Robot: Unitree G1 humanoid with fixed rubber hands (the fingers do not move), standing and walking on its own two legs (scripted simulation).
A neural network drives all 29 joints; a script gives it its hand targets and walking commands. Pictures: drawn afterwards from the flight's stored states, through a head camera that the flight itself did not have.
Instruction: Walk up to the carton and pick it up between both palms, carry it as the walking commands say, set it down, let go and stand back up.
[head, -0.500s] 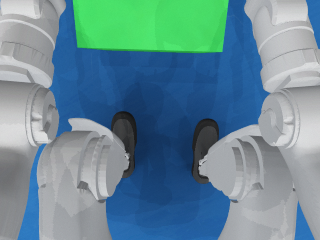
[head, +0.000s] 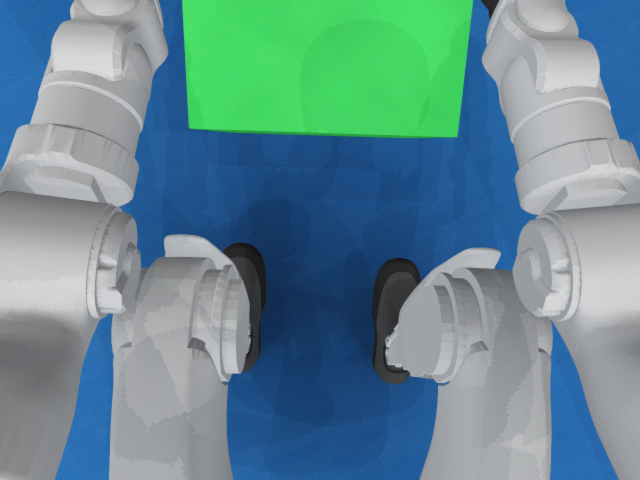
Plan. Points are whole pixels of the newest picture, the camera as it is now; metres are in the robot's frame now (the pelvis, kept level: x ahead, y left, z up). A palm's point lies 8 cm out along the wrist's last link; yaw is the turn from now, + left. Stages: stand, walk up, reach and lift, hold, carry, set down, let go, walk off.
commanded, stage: reach and lift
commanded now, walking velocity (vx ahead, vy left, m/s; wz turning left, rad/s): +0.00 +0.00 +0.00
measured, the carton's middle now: (325, 1) +0.56 +0.03 -0.23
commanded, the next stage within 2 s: none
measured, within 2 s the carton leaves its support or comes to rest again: neither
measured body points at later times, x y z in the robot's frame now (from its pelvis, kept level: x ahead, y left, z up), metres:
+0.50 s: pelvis +0.00 +0.00 +0.03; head +0.35 +0.02 +0.31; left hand +0.56 +0.20 -0.10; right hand +0.58 -0.12 -0.10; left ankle +0.12 +0.12 -0.32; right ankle +0.11 -0.12 -0.32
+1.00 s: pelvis +0.00 +0.00 +0.08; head +0.32 +0.02 +0.39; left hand +0.54 +0.20 -0.02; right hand +0.55 -0.13 -0.02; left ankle +0.12 +0.12 -0.32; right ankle +0.11 -0.12 -0.32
